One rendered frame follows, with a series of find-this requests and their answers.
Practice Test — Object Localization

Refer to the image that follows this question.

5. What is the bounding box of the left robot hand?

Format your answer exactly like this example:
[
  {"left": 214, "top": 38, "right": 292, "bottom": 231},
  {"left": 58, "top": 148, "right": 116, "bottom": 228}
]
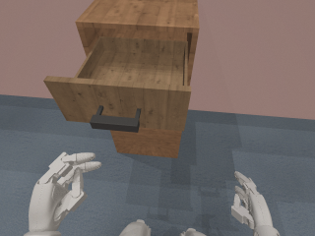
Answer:
[{"left": 29, "top": 152, "right": 102, "bottom": 231}]

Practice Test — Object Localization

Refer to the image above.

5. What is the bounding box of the cabinet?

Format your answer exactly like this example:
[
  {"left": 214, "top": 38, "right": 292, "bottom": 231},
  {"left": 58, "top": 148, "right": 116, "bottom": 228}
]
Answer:
[{"left": 75, "top": 0, "right": 200, "bottom": 158}]

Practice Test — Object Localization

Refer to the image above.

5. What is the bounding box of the handle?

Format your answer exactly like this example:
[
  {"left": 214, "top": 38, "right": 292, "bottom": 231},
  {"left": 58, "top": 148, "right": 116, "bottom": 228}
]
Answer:
[{"left": 90, "top": 105, "right": 141, "bottom": 133}]

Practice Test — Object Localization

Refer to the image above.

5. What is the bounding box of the robot right forearm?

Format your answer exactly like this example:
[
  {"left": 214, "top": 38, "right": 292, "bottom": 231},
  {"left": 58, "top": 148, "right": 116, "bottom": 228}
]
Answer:
[{"left": 253, "top": 225, "right": 281, "bottom": 236}]

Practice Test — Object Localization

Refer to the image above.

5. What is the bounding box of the drawer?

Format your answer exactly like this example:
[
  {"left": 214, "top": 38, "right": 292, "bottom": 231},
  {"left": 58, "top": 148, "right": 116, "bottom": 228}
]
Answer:
[{"left": 43, "top": 36, "right": 192, "bottom": 132}]

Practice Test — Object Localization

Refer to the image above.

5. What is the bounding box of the left robot thigh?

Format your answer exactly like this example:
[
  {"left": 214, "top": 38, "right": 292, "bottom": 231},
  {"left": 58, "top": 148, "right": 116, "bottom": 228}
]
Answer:
[{"left": 119, "top": 221, "right": 152, "bottom": 236}]

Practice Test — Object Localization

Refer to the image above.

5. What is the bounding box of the right robot hand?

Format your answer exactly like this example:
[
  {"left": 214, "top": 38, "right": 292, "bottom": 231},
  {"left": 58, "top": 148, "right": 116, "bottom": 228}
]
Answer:
[{"left": 231, "top": 171, "right": 274, "bottom": 231}]

